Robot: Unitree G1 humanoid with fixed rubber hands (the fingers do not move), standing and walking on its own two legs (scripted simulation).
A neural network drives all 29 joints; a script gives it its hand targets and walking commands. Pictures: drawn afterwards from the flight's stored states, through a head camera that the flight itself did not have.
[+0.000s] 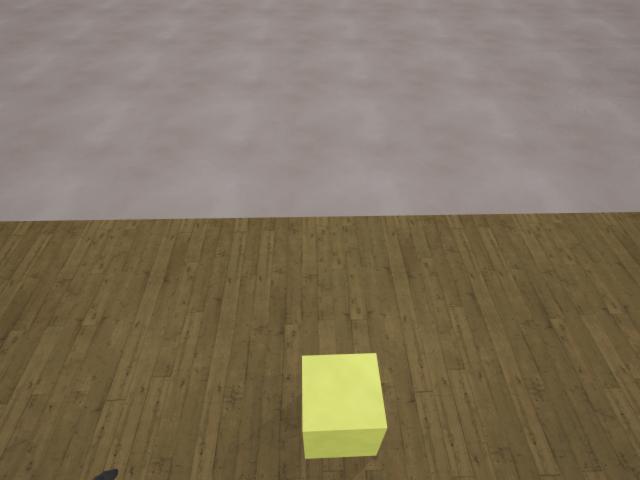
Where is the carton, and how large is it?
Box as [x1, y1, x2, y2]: [302, 353, 386, 458]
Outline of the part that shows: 375,353 302,356 302,426 305,458 376,454 386,429 386,422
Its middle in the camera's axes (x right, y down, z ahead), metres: +0.05 +0.47 +1.11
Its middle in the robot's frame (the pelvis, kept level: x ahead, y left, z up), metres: +0.46 -0.03 -0.66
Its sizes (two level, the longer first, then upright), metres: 0.210 0.200 0.250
